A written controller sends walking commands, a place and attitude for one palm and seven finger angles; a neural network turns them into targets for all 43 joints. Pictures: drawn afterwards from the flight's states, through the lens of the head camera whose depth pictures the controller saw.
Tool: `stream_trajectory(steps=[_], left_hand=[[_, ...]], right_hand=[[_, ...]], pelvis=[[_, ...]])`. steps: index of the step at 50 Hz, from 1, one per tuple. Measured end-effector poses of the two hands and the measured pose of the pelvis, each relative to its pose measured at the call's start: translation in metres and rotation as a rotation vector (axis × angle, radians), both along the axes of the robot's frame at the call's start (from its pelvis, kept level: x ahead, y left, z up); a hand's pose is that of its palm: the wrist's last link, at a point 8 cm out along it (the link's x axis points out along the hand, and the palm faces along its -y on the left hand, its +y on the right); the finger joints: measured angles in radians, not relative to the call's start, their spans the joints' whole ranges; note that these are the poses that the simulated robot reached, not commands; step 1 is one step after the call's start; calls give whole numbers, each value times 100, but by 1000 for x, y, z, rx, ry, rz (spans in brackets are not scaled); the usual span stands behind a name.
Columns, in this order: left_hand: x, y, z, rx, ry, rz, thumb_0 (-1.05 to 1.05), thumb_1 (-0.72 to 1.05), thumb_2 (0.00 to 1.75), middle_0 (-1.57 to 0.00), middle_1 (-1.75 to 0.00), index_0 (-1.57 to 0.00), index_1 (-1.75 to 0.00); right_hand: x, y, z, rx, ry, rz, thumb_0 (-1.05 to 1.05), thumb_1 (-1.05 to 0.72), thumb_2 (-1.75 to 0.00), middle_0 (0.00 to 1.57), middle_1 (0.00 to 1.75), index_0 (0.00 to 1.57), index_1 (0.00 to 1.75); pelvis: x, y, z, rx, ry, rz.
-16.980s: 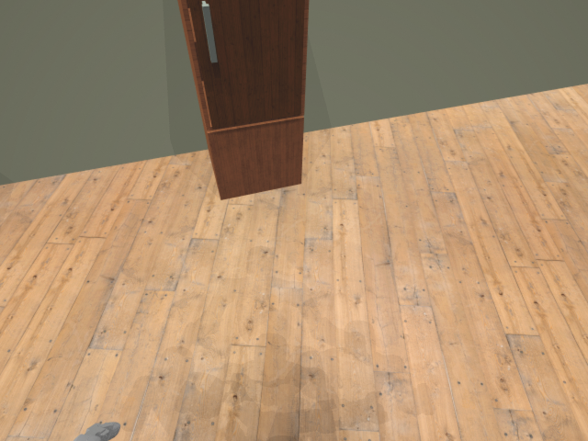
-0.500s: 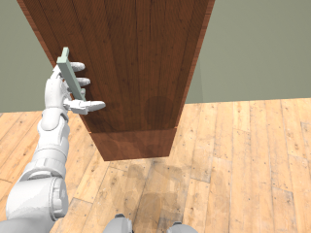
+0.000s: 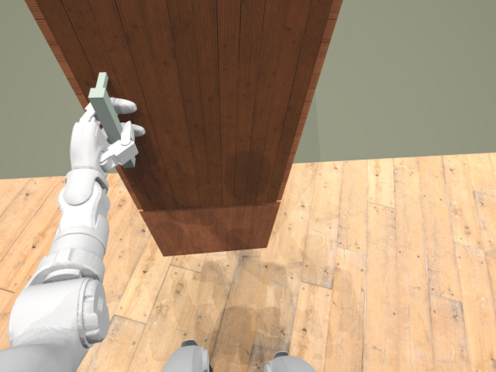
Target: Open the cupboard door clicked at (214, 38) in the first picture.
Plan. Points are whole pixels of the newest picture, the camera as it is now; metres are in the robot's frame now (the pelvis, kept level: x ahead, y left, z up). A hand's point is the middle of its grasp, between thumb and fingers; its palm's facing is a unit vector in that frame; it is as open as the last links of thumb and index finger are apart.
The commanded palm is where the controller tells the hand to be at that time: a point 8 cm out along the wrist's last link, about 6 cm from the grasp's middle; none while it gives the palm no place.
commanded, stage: pull the door open along its arc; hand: left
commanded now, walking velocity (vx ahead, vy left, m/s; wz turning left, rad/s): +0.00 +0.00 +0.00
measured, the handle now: (117, 124) +0.50 +0.21 +0.08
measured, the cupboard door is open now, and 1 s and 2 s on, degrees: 0 42 41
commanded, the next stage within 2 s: open thumb and fingers to let go in 1.00 s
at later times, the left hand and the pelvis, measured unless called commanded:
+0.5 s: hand (138, 188) +0.38 +0.15 +0.08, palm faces +0.03 -1.00 +0.02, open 5.7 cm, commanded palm +0.31 +0.20 +0.08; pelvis +0.02 +0.00 +0.01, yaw -1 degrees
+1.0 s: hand (209, 268) +0.25 +0.05 +0.09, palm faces +0.35 -0.94 +0.00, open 6.3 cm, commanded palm +0.18 +0.08 +0.08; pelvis +0.03 -0.05 +0.02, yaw +3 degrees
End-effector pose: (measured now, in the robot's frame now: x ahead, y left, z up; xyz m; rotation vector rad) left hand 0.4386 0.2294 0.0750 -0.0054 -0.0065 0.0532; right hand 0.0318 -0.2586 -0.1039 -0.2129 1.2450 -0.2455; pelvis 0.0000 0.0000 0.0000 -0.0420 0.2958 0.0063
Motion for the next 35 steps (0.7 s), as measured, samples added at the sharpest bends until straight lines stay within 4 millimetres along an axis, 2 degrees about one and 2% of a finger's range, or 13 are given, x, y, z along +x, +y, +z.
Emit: stream_trajectory(steps=[11, 18, 22, 26, 31, 35], left_hand=[[-4, -2, 0, 4, -1, 20, 0, 78, 85, -38, -135, -38, -135], [-29, -7, 0, 7, -12, 4, 0, 78, 81, -38, -135, -36, -135], [-57, -14, -1, 2, -19, -14, 0, 76, 78, -37, -135, -36, -135], [-93, -28, 0, -36, -18, -4, 1, 73, 75, -36, -135, -36, -135], [-143, -59, 2, -101, -9, 150, 3, 70, 72, -35, -135, -38, -135], [-175, -87, 5, -94, 17, 238, 4, 69, 72, -35, -133, -36, -133]], right_hand=[[-3, 4, 1, 17, -4, -9, 0, -91, -89, 21, 30, 21, 30], [14, 8, 7, 44, -59, -12, 1, -91, -89, 21, 30, 20, 30], [37, 10, 13, 61, -133, 1, 1, -91, -89, 21, 30, 20, 30], [69, 13, 21, 74, -228, 42, 1, -91, -89, 20, 30, 20, 30], [121, 24, 32, 98, -358, 148, 1, -91, -89, 20, 30, 20, 30], [158, 35, 42, 123, -450, 223, 1, -91, -89, 20, 30, 20, 30]], pelvis=[[1, 3, 2, 2, -2, -8], [8, 4, 8, 9, -21, -23], [14, 4, 12, 15, -41, -30], [19, 4, 15, 21, -65, -31], [21, 1, 15, 29, -89, -19], [22, -5, 13, 36, -106, -4]])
